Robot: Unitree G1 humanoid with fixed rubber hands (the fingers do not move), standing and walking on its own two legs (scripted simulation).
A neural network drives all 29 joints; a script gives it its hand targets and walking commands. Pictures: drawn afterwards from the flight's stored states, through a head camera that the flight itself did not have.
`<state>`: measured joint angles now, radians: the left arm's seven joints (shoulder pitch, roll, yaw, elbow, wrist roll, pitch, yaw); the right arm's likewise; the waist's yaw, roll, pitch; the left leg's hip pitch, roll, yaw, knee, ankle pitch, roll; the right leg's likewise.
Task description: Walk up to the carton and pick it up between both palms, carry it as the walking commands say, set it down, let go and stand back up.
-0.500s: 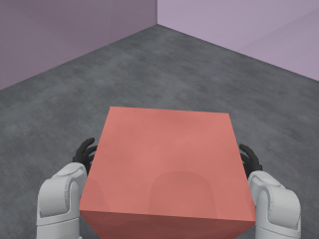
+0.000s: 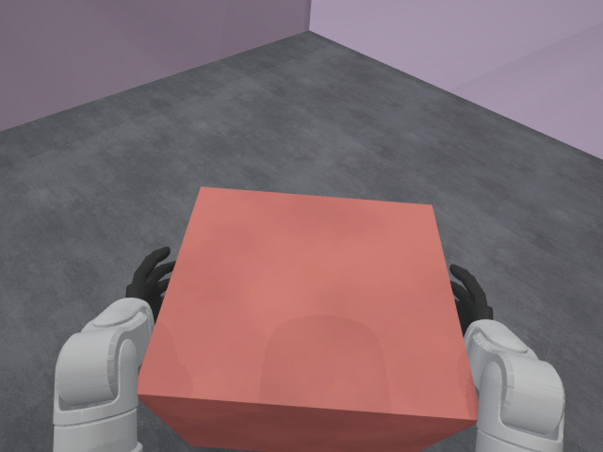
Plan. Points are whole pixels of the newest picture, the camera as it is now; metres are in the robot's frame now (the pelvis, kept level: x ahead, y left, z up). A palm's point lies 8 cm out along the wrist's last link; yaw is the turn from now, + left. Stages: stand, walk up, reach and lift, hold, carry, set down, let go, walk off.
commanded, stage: carry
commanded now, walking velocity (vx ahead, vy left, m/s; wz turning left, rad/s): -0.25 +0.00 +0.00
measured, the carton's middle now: (304, 332) +0.27 +0.01 +0.01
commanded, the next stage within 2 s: none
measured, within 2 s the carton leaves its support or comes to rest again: neither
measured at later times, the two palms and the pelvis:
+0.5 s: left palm out of the picture +0.06 +0.21 +0.06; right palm out of the picture +0.07 -0.17 +0.07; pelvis -0.18 +0.02 -0.01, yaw +0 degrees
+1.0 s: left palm out of the picture -0.11 +0.16 +0.08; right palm out of the picture -0.14 -0.23 +0.07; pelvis -0.37 +0.00 +0.00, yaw -3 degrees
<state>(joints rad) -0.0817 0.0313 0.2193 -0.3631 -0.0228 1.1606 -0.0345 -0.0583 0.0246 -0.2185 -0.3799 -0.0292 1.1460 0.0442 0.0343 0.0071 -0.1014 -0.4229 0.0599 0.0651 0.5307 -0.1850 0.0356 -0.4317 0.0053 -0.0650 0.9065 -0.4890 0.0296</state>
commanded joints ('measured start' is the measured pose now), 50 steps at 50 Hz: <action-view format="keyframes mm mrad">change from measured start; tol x32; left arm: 1 -404 -774 -771 -104 -250 6 -166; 50 -353 -750 -719 -193 -213 -11 -161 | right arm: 1 -362 675 741 -122 257 11 167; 50 -475 731 834 -196 358 4 169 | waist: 1 -46 223 -242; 7 -10 -299 -170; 20 -28 -225 -244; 24 -42 301 -174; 50 -29 -198 -198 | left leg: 1 288 238 -231 -124 394 134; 7 -116 -3 8 388 -388 -66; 10 -138 -43 -41 674 -287 -59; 18 -10 -78 25 185 -317 -66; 25 166 369 -288 -157 635 166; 39 208 195 -213 -121 289 64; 43 -118 -8 -3 423 -383 -81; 50 -142 -57 6 473 -290 -90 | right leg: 1 11 17 -23 -230 15 -22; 8 143 -415 276 -508 952 -237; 21 202 -237 190 -429 613 -96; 25 -118 -35 54 174 -112 -4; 29 -142 -23 40 309 52 10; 41 328 -227 193 -597 298 -53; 43 159 -463 338 -552 840 -246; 50 261 -276 170 -486 732 -173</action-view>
